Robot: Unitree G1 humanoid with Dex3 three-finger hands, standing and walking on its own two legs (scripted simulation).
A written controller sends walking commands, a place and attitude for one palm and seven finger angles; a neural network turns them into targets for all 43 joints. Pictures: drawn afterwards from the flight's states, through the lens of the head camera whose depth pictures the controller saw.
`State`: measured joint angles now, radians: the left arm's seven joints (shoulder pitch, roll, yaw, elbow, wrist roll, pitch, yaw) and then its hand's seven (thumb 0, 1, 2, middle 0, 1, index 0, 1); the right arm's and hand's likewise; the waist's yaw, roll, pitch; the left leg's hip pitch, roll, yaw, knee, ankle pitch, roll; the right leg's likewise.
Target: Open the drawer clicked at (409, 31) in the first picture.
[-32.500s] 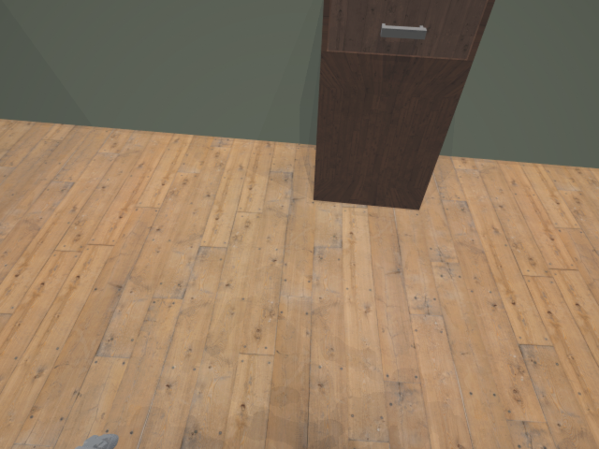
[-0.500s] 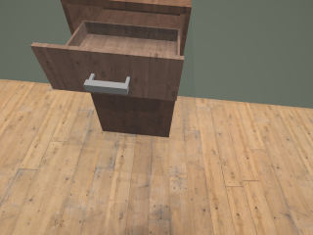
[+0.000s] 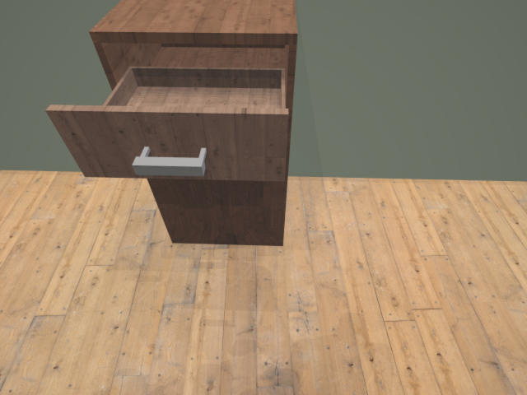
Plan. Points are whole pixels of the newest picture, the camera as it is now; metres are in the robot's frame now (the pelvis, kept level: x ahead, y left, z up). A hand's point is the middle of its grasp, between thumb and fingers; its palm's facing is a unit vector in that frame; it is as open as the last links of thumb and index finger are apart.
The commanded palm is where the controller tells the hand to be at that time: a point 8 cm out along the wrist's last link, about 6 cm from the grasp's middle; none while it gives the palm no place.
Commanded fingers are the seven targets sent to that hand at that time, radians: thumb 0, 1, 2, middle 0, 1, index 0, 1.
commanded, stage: let the arm hang, fingers relaxed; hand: left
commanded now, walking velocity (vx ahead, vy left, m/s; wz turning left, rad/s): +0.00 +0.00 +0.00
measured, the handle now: (172, 159) +0.54 +0.22 +0.04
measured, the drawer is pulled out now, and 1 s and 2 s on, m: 0.30 0.30 0.30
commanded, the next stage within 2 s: look to check the result in 0.18 s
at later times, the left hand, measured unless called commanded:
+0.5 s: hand out of the picture +0.00 +0.17 -0.17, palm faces +0.05 -0.98 -0.19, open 7.4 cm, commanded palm none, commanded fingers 0.00 0.90 0.90 -0.20 -0.30 -0.20 -0.30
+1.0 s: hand out of the picture +0.03 +0.18 -0.17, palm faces +0.04 -0.98 -0.22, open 7.4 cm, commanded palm none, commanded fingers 0.00 0.90 0.90 -0.20 -0.30 -0.20 -0.30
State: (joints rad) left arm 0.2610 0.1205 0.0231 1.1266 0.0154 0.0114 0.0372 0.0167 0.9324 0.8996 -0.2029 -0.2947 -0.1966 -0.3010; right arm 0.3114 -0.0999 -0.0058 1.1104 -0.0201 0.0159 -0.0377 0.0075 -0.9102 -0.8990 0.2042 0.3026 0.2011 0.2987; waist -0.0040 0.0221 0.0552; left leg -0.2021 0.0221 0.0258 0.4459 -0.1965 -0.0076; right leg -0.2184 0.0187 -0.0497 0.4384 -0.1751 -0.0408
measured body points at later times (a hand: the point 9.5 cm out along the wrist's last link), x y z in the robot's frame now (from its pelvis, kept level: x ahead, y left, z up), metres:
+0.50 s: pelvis +0.00 +0.00 +0.00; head +0.02 -0.01 +0.45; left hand +0.00 +0.22 -0.16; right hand -0.03 -0.20 -0.16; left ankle +0.03 +0.13 -0.74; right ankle +0.04 -0.09 -0.74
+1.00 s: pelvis +0.02 +0.00 +0.00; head +0.04 -0.01 +0.45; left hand +0.03 +0.23 -0.15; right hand +0.01 -0.21 -0.16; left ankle +0.03 +0.13 -0.74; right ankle +0.04 -0.09 -0.74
